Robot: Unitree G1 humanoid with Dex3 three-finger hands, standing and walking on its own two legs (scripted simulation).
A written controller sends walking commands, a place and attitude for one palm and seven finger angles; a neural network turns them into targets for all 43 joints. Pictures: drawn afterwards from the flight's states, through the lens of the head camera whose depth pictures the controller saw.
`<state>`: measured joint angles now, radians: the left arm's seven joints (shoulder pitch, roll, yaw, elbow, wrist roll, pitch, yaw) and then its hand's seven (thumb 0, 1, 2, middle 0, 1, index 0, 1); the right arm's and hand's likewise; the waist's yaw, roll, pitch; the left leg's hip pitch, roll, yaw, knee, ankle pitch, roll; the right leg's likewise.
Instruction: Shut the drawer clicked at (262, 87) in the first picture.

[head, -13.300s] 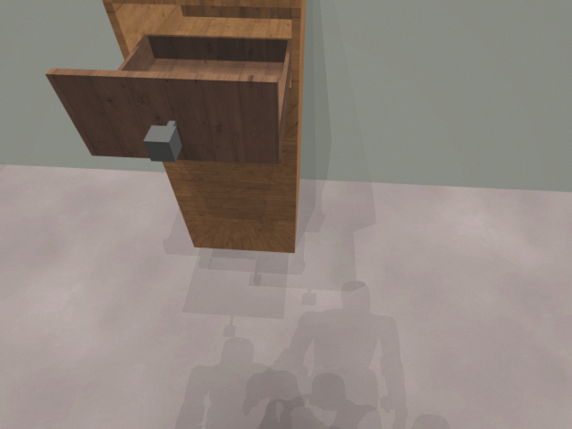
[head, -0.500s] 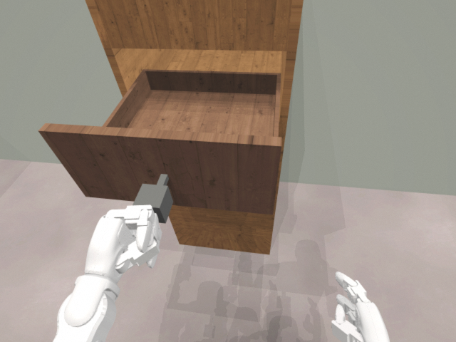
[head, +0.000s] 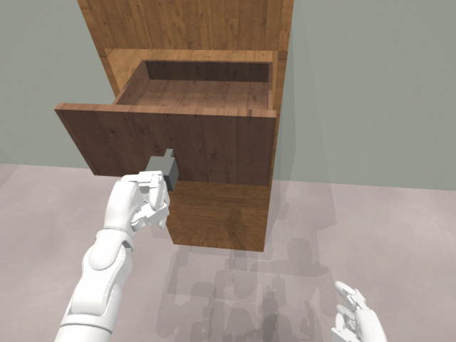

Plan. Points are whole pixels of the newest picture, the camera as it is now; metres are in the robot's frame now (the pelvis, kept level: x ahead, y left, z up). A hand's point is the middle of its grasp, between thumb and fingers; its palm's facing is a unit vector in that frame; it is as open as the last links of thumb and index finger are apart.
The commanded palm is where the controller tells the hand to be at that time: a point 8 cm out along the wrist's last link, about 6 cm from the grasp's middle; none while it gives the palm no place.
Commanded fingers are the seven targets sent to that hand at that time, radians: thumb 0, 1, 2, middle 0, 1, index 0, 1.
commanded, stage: push the drawer shut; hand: left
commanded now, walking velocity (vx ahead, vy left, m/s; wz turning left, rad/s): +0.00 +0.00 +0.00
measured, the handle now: (165, 165) +0.39 +0.15 +0.11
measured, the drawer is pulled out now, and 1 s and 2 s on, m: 0.23 0.10 0.00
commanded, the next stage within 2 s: none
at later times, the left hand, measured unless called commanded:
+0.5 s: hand (176, 176) +0.37 +0.12 +0.11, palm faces -0.03 -1.00 -0.05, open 3.1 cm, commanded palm +0.36 +0.17 +0.11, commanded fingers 0.00 0.90 0.90 -1.40 -1.60 -1.40 -1.60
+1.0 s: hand (181, 151) +0.43 +0.12 +0.11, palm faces -0.03 -1.00 -0.03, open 2.9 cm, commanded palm +0.42 +0.18 +0.11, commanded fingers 0.00 0.90 0.90 -1.40 -1.60 -1.40 -1.60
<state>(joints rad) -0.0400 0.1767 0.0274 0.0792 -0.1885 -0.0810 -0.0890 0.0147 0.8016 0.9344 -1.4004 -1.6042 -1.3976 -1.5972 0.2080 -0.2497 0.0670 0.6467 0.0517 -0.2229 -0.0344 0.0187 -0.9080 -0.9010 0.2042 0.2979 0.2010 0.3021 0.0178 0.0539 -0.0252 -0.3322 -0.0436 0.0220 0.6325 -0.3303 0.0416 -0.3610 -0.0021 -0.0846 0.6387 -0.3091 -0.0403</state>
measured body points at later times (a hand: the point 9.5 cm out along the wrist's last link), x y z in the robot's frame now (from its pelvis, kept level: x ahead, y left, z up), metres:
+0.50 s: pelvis +0.00 -0.01 +0.00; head +0.02 -0.03 +0.45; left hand +0.36 +0.18 +0.11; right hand +0.15 -0.24 -0.10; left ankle +0.00 +0.09 -0.72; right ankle +0.02 -0.09 -0.72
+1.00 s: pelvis +0.00 +0.00 +0.00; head +0.05 -0.02 +0.45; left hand +0.43 +0.18 +0.11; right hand +0.10 -0.25 -0.12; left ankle +0.00 +0.09 -0.72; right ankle +0.02 -0.09 -0.72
